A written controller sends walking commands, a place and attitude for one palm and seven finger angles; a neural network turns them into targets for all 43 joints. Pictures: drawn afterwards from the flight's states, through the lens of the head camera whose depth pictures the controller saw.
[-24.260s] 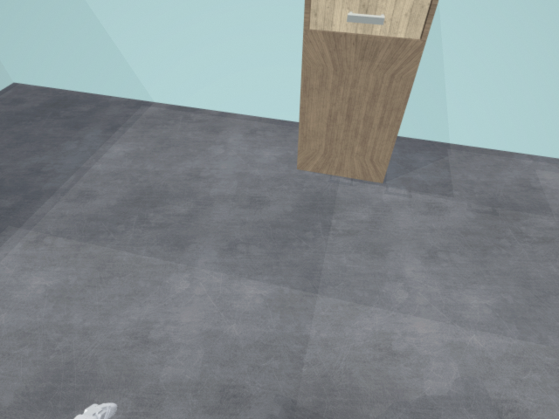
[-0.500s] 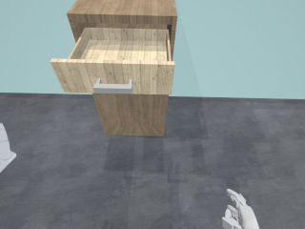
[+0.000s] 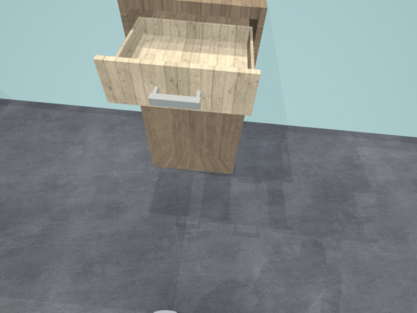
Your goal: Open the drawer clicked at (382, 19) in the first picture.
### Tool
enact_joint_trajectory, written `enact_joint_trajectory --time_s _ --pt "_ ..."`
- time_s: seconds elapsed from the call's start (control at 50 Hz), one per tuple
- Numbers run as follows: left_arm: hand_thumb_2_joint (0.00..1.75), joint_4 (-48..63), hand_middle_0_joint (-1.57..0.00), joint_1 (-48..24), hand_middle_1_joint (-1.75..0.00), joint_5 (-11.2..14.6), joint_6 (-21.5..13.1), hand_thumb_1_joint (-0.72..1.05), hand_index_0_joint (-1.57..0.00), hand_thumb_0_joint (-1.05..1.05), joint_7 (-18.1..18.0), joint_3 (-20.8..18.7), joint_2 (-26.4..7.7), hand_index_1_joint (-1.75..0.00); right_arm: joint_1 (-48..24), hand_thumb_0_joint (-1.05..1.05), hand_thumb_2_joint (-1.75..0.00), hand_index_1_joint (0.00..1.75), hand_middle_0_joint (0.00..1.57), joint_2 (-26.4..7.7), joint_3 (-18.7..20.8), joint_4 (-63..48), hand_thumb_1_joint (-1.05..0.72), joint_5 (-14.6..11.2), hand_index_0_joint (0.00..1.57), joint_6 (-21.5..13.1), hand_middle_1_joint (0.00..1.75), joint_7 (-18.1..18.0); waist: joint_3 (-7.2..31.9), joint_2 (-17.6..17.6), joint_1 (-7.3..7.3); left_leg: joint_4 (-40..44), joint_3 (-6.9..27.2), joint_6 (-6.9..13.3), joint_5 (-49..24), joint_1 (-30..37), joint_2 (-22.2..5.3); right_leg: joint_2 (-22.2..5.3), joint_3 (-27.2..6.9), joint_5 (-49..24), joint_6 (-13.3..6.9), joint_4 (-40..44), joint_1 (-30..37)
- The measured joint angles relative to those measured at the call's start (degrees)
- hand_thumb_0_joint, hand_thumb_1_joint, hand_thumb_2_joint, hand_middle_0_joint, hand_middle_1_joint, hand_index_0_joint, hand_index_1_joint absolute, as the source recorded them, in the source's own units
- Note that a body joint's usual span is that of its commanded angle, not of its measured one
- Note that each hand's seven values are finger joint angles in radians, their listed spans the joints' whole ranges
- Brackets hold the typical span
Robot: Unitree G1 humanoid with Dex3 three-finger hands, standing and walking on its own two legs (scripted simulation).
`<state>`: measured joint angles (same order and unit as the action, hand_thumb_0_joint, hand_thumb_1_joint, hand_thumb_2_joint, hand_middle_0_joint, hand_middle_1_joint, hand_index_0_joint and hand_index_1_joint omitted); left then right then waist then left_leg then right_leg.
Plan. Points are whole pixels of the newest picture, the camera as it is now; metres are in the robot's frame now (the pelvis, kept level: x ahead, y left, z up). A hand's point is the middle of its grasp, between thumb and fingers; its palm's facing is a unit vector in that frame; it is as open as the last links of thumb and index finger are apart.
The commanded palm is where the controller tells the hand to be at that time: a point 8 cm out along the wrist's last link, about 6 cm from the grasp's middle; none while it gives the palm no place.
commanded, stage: let the arm hang, fingers relaxed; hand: left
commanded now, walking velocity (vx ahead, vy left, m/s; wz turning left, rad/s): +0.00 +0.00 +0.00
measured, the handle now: (176, 96) +0.61 +0.14 +0.04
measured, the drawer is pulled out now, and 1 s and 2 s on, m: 0.30 0.30 0.30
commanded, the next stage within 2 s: look to check the result in 0.62 s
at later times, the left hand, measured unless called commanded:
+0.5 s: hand out of the picture +0.02 +0.17 -0.17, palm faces +0.00 -0.98 -0.19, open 7.3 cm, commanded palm none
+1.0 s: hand out of the picture +0.02 +0.16 -0.17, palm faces +0.01 -0.98 -0.20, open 7.4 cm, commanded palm none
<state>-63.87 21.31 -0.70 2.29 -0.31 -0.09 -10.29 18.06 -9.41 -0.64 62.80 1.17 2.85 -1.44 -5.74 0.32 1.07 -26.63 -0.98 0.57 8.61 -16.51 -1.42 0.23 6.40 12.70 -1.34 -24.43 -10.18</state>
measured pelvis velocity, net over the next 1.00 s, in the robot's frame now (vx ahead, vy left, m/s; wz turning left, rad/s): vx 0.02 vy -0.01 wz -0.02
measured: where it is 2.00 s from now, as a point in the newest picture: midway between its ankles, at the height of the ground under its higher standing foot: outside the picture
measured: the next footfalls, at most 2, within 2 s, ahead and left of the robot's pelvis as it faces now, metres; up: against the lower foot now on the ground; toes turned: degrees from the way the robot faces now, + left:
none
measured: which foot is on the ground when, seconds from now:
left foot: down 0.00-1.00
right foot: down 0.00-1.00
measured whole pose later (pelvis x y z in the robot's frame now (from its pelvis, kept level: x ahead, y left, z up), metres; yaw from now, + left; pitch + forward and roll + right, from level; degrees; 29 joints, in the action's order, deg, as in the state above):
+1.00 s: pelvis +0.02 -0.01 +0.00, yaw -1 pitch -2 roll +0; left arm -64.8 15.0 -0.6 0.4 -1.7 -0.7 -8.1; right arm 13.8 -8.3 0.7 65.0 1.1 1.2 -2.1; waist -4.9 -1.4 -0.3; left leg -23.7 -2.3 -0.3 9.2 -12.4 -1.7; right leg 0.5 5.0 13.7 -1.8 -23.1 -7.3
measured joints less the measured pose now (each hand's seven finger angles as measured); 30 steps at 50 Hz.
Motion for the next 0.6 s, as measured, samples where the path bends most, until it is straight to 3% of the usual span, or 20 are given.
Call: enact_joint_trajectory --time_s 0.24,0.46,0.6 --pt "0.89 -1.89 -0.19 0.06 -0.29 -0.18 -0.84 0.91 -0.2 0.01 -1.24 -0.68 1.14 -0.3 -0.81 0.01 -0.9 0.3 0.2 2.77 1.29 1.19 -0.91 0.0 0.2 -0.65 0.3 -0.19 2.08 -2.56 -0.82 1.06 -1.3 0.27 -0.62 0.74 0.37 -0.55 -1.25 0.22 0.2 -1.18 -0.72" --pt "0.89 0.99 -0.19 -5.7 -0.29 -0.27 -1.74 0.91 -0.2 0.01 -1.29 -0.62 2.91 -0.3 -1.65 0.01 -0.9 0.3 0.2 2.26 1.63 1.18 -0.92 0.24 0.2 -1.34 0.3 -0.29 3.29 -1.62 -1.6 0.97 -1.6 0.0 -0.1 1.47 0.29 -0.51 -1.59 0.96 0.05 -1.87 -0.39" --pt "0.89 0.86 -0.2 -6.99 -0.29 -0.1 -1.94 0.92 -0.2 0.01 -1.28 -0.94 1.72 -0.3 -1.65 0.0 -0.9 0.3 0.2 2.2 1.57 1.26 -0.92 0.16 0.2 -1.68 0.3 -0.39 2.53 -1.18 -1.92 1.41 -1.44 -0.36 0.09 1.97 0.0 -0.16 -1.46 0.96 -0.2 -0.97 0.34"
